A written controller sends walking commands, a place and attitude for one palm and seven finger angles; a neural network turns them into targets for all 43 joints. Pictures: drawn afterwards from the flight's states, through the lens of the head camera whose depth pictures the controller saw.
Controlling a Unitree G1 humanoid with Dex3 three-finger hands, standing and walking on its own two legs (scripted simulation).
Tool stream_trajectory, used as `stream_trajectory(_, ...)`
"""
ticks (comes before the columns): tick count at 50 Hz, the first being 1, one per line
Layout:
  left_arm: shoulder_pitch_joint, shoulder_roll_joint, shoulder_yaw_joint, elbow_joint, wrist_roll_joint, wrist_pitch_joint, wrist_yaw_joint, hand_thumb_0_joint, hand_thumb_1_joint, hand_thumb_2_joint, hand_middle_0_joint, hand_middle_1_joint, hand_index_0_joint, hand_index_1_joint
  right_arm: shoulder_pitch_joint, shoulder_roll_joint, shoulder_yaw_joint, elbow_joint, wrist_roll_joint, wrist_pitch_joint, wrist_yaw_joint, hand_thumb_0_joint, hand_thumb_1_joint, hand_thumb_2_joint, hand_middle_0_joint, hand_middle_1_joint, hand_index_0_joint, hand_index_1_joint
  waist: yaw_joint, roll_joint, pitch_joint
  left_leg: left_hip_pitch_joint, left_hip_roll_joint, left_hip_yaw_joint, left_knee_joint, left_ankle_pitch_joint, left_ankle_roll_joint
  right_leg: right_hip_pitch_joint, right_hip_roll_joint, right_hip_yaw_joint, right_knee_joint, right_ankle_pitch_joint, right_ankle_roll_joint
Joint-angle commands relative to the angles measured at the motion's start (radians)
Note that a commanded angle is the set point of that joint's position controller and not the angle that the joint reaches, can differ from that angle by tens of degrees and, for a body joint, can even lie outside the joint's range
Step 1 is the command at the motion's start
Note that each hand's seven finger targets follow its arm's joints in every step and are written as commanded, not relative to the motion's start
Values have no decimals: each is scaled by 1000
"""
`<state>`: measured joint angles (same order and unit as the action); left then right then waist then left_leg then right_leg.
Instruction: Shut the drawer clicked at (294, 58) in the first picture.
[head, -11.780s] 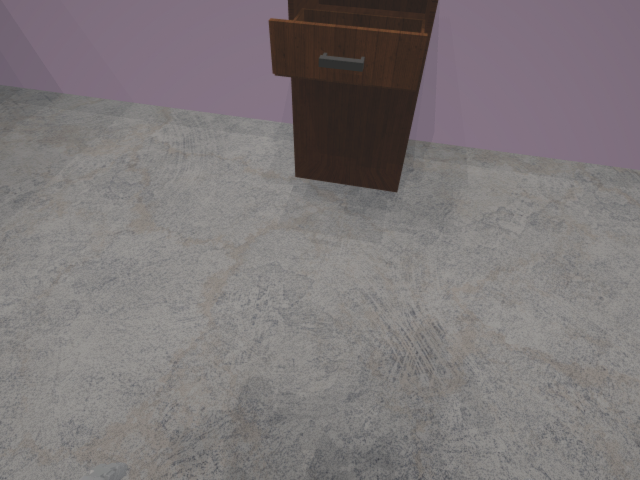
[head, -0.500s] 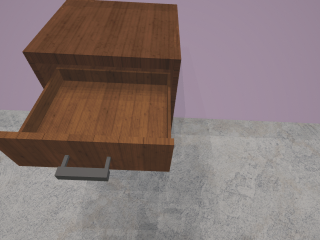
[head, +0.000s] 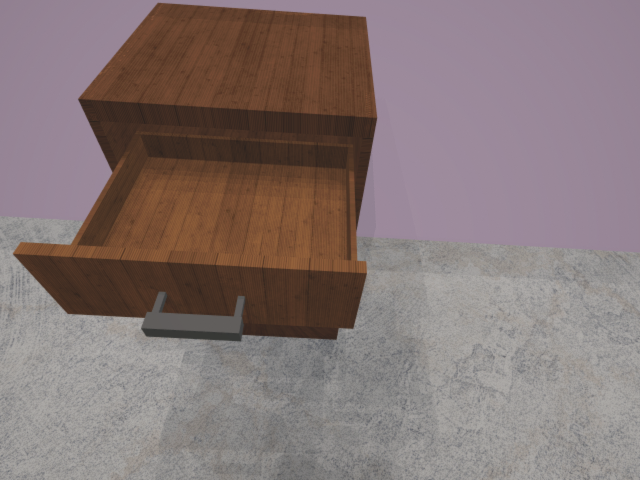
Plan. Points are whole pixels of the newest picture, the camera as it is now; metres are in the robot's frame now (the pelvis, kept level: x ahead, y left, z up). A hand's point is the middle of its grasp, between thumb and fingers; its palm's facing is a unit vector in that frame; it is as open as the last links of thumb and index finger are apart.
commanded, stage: come to a stop and stand still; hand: left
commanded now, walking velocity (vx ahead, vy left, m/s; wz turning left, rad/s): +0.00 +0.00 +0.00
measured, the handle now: (197, 313) +0.33 +0.20 -0.03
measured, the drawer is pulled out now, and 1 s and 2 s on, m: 0.30 0.30 0.30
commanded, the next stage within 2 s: look again from close up in 0.58 s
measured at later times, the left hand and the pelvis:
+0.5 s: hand out of the picture -0.04 +0.17 -0.18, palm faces +0.02 -0.99 -0.13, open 7.4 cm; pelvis -0.01 +0.02 +0.00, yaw +0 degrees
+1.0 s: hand out of the picture +0.01 +0.20 -0.18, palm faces +0.02 -0.98 -0.22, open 7.4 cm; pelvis +0.00 +0.02 -0.01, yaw +1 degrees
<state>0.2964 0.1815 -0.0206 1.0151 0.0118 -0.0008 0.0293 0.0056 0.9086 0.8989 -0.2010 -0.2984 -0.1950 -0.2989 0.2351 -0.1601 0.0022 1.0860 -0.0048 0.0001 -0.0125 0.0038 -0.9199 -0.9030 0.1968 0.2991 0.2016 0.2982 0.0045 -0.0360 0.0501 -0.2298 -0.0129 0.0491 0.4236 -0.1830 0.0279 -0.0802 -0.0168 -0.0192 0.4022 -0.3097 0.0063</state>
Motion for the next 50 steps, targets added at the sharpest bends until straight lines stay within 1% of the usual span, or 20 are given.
stream_trajectory(1,90,90,16,-15,-3,-19,10,0,900,900,-200,-300,-200,-300,57,-98,-11,-21,7,-26,-6,0,-900,-900,200,300,200,300,6,32,11,78,117,-129,-75,90,21,-122,-89,73,-95,112,-33)
stream_trajectory(3,100,83,16,-3,-3,-18,11,0,900,900,-200,-300,-200,-300,68,-95,-11,-13,5,-28,-8,0,-900,-900,200,300,200,300,6,47,15,75,116,-134,-78,77,19,-128,-89,72,-90,100,-34)
stream_trajectory(7,124,69,13,15,-4,-21,11,0,900,900,-200,-300,-200,-300,89,-86,-10,4,7,-32,-10,0,-900,-900,200,300,200,300,7,35,5,81,118,-134,-73,94,24,-122,-89,65,-86,113,-33)
stream_trajectory(8,123,62,13,21,-4,-20,12,0,900,900,-200,-300,-200,-300,95,-82,-11,8,7,-31,-11,0,-900,-900,200,300,200,300,5,33,20,74,118,-136,-76,81,24,-131,-87,64,-87,103,-34)
stream_trajectory(11,140,55,12,29,-3,-19,11,0,900,900,-200,-300,-200,-300,107,-76,-12,16,8,-32,-13,0,-900,-900,200,300,200,300,7,50,15,72,123,-144,-93,55,29,-131,-83,58,-86,85,-32)
stream_trajectory(19,168,29,11,51,-1,-19,13,0,900,900,-200,-300,-200,-300,125,-56,-14,29,7,-34,-16,0,-900,-900,200,300,200,300,7,32,30,62,122,-154,-102,26,33,-149,-84,53,-78,73,-30)
stream_trajectory(27,176,20,11,51,0,-18,13,0,900,900,-200,-300,-200,-300,123,-52,-14,28,6,-33,-16,0,-900,-900,200,300,200,300,6,37,51,44,119,-155,-107,-14,31,-167,-80,59,-76,57,-31)
stream_trajectory(29,178,20,11,53,0,-19,13,0,900,900,-200,-300,-200,-300,127,-49,-14,29,6,-33,-16,0,-900,-900,200,300,200,300,5,42,40,48,118,-154,-106,-15,31,-165,-81,60,-75,61,-32)
stream_trajectory(33,176,21,10,52,0,-22,13,0,900,900,-200,-300,-200,-300,132,-48,-13,27,7,-37,-16,0,-900,-900,200,300,200,300,5,32,20,64,118,-149,-90,41,33,-156,-82,63,-72,91,-32)
stream_trajectory(34,152,62,13,72,25,-41,44,0,900,900,-200,-300,-200,-300,28,-118,-13,-52,1,-35,-7,0,-900,-900,200,300,200,300,7,103,56,-13,107,-116,84,142,-7,-175,-97,85,-86,164,-37)
stream_trajectory(35,106,98,24,19,11,-41,37,0,900,900,-200,-300,-200,-300,70,-75,-14,-79,-5,-24,2,0,-900,-900,200,300,200,300,-32,78,10,-26,79,-102,73,-61,-11,-189,-111,92,-67,-21,-57)
stream_trajectory(36,72,104,28,2,11,-43,29,0,900,900,-200,-300,-200,-300,92,-89,-15,-74,-14,-22,5,0,-900,-900,200,300,200,300,-32,82,-24,-21,76,-110,73,-60,-4,-174,-96,80,-37,-30,-65)
stream_trajectory(37,76,83,29,-5,9,-39,27,0,900,900,-200,-300,-200,-300,104,-94,-20,-94,-13,-19,2,0,-900,-900,200,300,200,300,-37,79,-30,-49,81,-129,63,-110,8,-177,-85,68,-16,-84,-66)
stream_trajectory(40,97,57,23,1,6,-35,24,0,900,900,-200,-300,-200,-300,93,-99,-19,-111,-8,-24,-3,0,-900,-900,200,300,200,300,-19,67,-23,-68,95,-164,43,-7,31,-156,-59,49,32,-9,-64)
stream_trajectory(41,99,57,23,-1,7,-33,22,0,900,900,-200,-300,-200,-300,86,-103,-14,-112,-9,-29,-4,0,-900,-900,200,300,200,300,-10,89,-22,-64,99,-168,38,48,36,-141,-57,46,39,29,-60)
stream_trajectory(42,105,54,23,0,6,-33,24,0,900,900,-200,-300,-200,-300,87,-104,-13,-113,-9,-30,-6,0,-900,-900,200,300,200,300,-8,68,-23,-55,103,-174,42,86,40,-132,-54,48,45,44,-59)
stream_trajectory(45,96,60,22,-6,4,-27,24,0,900,900,-200,-300,-200,-300,78,-114,-13,-113,-7,-27,-6,0,-900,-900,200,300,200,300,-7,19,7,-57,99,-164,21,53,38,-132,-58,49,29,31,-52)
stream_trajectory(47,90,66,22,-16,4,-22,22,0,900,900,-200,-300,-200,-300,68,-119,-13,-110,-8,-27,-6,0,-900,-900,200,300,200,300,-1,30,21,-54,98,-167,9,59,40,-135,-61,50,27,39,-49)
stream_trajectory(49,87,75,22,-21,5,-21,21,0,900,900,-200,-300,-200,-300,61,-124,-13,-110,-7,-26,-4,0,-900,-900,200,300,200,300,-3,-9,21,-42,94,-156,5,51,36,-134,-68,54,15,44,-46)
stream_trajectory(50,82,77,22,-25,4,-21,21,0,900,900,-200,-300,-200,-300,58,-125,-12,-107,-7,-26,-3,0,-900,-900,200,300,200,300,-5,-1,18,-30,93,-152,1,51,34,-136,-71,55,13,46,-45)
